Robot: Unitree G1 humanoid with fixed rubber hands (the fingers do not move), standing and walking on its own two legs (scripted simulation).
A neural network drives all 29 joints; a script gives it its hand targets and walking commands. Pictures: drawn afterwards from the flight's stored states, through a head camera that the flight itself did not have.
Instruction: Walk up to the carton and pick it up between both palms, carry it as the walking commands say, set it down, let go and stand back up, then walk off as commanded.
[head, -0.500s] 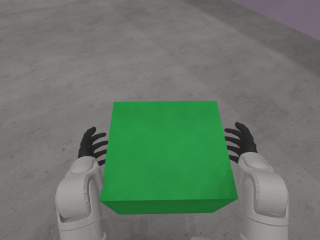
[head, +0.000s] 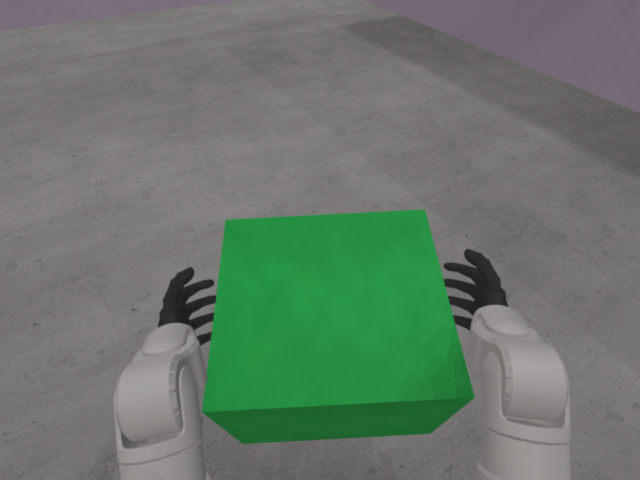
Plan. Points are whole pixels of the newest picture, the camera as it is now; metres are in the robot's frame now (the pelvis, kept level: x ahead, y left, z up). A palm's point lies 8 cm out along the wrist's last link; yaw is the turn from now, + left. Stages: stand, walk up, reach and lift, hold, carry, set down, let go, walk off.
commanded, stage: carry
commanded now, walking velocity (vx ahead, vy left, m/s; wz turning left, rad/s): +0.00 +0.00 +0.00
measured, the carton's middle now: (331, 330) +0.31 +0.01 +0.01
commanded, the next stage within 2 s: none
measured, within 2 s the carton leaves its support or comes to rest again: neither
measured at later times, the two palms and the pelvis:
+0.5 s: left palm (190, 371) +0.20 +0.16 +0.10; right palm (529, 361) +0.21 -0.18 +0.12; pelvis -0.05 -0.02 +0.00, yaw -1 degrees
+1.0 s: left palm (184, 382) +0.19 +0.16 +0.10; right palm (525, 368) +0.20 -0.18 +0.12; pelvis -0.06 -0.02 +0.00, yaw -1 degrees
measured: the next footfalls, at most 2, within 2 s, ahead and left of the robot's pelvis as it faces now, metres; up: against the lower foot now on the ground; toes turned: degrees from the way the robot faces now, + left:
right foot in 0.22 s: +0.02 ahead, -0.14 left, +0.00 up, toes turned -2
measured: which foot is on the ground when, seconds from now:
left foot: down 0.00-1.00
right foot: up 0.00-0.20, down 0.22-1.00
